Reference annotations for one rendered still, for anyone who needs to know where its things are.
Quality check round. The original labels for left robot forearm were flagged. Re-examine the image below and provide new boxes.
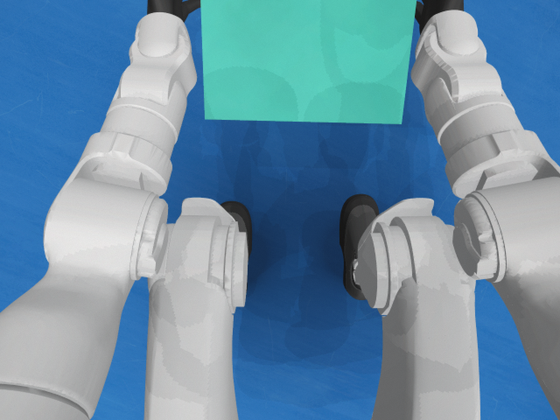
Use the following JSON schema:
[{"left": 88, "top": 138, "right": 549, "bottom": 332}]
[{"left": 43, "top": 12, "right": 197, "bottom": 261}]

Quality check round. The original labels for right robot hand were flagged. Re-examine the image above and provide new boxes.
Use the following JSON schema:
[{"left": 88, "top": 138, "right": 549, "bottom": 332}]
[{"left": 415, "top": 0, "right": 464, "bottom": 35}]

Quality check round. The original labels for right robot upper arm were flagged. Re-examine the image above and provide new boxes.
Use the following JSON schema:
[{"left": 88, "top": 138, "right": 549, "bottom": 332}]
[{"left": 452, "top": 177, "right": 560, "bottom": 420}]

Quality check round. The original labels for robot right shin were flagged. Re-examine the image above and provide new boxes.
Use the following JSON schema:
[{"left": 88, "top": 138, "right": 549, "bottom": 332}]
[{"left": 353, "top": 198, "right": 476, "bottom": 299}]

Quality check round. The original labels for left robot foot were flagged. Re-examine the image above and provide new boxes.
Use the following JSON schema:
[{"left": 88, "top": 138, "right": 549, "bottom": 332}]
[{"left": 220, "top": 201, "right": 252, "bottom": 293}]

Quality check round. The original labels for carton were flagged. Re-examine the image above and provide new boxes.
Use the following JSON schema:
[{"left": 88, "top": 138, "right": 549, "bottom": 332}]
[{"left": 200, "top": 0, "right": 417, "bottom": 124}]

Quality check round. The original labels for right robot forearm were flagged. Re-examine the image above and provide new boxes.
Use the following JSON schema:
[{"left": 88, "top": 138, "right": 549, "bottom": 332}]
[{"left": 410, "top": 10, "right": 560, "bottom": 199}]

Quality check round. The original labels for left robot hand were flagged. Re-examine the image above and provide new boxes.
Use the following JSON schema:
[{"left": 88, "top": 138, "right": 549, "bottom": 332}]
[{"left": 147, "top": 0, "right": 200, "bottom": 22}]

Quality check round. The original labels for left robot upper arm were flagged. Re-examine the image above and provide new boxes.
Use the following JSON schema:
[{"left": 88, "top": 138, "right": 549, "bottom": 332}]
[{"left": 0, "top": 178, "right": 169, "bottom": 420}]

